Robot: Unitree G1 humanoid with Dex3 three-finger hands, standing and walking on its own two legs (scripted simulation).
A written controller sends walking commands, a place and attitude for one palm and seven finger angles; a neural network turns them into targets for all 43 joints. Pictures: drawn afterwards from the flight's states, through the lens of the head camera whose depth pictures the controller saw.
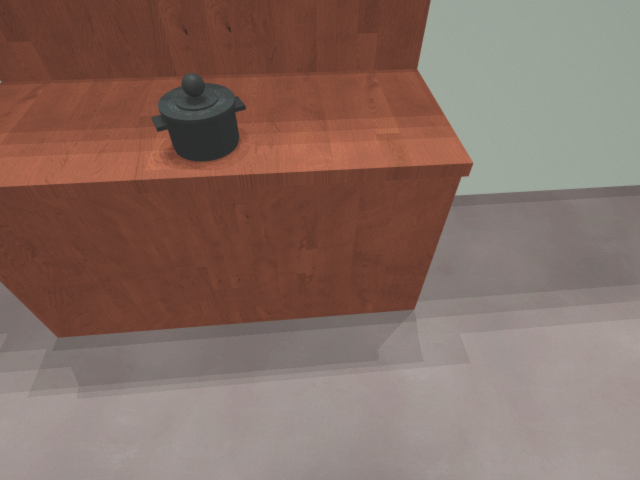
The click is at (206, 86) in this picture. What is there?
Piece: lid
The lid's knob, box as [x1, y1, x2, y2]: [182, 73, 204, 96]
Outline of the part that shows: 185,75 182,79 182,87 184,91 191,96 199,95 204,88 202,79 194,73 189,73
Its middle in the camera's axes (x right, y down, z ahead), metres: -0.29 -0.34 +0.86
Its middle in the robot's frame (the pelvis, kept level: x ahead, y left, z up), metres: +0.87 +0.33 +0.07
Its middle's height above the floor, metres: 0.85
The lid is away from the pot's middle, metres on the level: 0.00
